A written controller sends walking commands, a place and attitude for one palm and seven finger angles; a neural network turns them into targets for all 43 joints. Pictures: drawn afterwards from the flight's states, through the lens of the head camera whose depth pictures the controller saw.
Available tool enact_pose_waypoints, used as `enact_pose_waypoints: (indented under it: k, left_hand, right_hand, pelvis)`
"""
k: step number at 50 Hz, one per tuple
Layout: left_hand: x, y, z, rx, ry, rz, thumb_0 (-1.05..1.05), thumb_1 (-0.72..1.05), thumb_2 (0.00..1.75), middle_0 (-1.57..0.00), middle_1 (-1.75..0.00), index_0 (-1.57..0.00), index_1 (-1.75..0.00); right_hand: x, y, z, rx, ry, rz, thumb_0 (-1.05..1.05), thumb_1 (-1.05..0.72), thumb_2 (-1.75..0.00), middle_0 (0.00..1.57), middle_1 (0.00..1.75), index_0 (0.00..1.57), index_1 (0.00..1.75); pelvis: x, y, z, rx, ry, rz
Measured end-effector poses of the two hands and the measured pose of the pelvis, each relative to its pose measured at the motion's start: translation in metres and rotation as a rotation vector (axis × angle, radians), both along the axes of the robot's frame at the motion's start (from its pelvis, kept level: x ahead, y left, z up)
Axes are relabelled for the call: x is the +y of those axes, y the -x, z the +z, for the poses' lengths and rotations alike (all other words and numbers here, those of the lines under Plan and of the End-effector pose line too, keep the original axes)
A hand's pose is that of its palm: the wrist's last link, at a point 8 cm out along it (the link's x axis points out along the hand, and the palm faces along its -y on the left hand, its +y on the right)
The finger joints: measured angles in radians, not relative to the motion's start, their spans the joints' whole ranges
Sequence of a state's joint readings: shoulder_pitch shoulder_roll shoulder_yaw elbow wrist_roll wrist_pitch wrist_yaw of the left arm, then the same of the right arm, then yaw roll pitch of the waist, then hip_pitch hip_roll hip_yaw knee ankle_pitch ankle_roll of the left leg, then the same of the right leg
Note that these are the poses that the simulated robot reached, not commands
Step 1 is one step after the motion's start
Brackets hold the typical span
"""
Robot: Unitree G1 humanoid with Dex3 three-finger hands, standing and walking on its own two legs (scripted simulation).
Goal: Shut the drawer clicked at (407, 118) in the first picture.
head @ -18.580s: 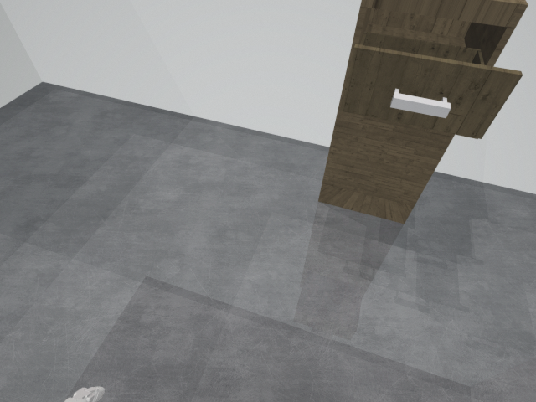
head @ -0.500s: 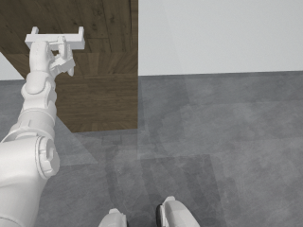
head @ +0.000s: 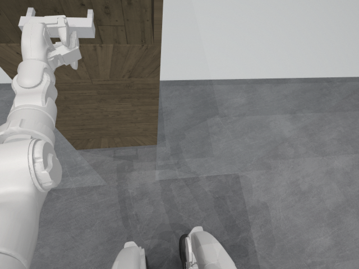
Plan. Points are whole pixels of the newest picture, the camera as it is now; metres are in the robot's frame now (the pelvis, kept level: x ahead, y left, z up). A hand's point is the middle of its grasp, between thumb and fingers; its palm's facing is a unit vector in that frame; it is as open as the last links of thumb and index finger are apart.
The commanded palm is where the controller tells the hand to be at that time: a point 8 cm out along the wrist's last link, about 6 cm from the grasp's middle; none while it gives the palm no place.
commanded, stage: push the drawer shut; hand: left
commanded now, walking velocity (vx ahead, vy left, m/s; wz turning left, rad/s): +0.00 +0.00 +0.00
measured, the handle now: (60, 20) +0.64 +0.17 +0.10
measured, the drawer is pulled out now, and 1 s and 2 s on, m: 0.00 0.00 0.00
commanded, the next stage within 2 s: pull the fist back off the drawer in 0.12 s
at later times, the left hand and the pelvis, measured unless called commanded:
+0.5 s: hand (72, 46) +0.56 +0.14 +0.10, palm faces -0.03 -1.00 -0.05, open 3.1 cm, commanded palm +0.56 +0.17 +0.10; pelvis -0.02 +0.00 -0.01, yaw +0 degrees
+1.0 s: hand (79, 50) +0.55 +0.13 +0.10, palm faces -0.02 -1.00 -0.03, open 3.2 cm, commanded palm +0.52 +0.17 +0.10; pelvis +0.02 +0.00 +0.01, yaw -2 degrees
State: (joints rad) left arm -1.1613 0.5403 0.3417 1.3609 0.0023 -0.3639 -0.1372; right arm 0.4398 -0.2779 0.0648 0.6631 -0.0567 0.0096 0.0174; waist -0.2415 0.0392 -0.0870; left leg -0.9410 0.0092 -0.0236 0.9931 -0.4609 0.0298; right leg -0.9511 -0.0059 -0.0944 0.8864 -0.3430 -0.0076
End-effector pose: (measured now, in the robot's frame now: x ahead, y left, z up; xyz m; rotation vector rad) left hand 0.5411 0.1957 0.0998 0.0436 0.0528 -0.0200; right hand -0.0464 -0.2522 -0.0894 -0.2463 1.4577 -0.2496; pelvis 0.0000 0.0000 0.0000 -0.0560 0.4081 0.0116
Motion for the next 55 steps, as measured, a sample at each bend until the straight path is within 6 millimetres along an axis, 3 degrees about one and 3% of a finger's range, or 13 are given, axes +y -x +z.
enact_pose_waypoints:
  k: [19,31,40,55]
  left_hand:
    - [0.0,-0.001,0.003,0.009,-0.006,-0.002,0.02,0.61,0.97,-1.4,-1.6,-1.39,-1.6]
    - [-0.001,0.0,0.002,-0.005,0.002,-0.01,0.03,0.65,0.94,-1.4,-1.6,-1.39,-1.6]
    - [-0.008,0.005,0.0,-0.02,0.018,-0.008,0.02,0.77,0.91,-1.4,-1.6,-1.39,-1.6]
    - [-0.009,0.011,0.001,-0.043,0.014,0.004,0.02,0.88,0.9,-1.4,-1.6,-1.39,-1.6]
  right_hand:
    - [0.002,0.027,0.003,0.012,0.021,0.012,0.0,-0.9,-0.9,0.2,0.3,0.2,0.3]
    - [0.007,0.028,0.003,0.018,-0.004,-0.01,0.0,-0.9,-0.9,0.2,0.3,0.2,0.3]
    - [0.009,0.008,0.003,-0.009,-0.031,-0.035,0.0,-0.9,-0.9,0.2,0.3,0.2,0.3]
    - [-0.003,-0.061,0.002,-0.1,-0.045,-0.035,0.0,-0.9,-0.9,0.2,0.3,0.2,0.3]
  pelvis:
    - [0.002,0.015,-0.005,0.019,0.005,0.005]
    - [0.003,0.013,-0.004,0.008,0.005,-0.01]
    - [0.004,-0.002,0.003,-0.014,-0.006,-0.034]
    - [-0.001,-0.033,0.014,-0.042,-0.02,-0.049]
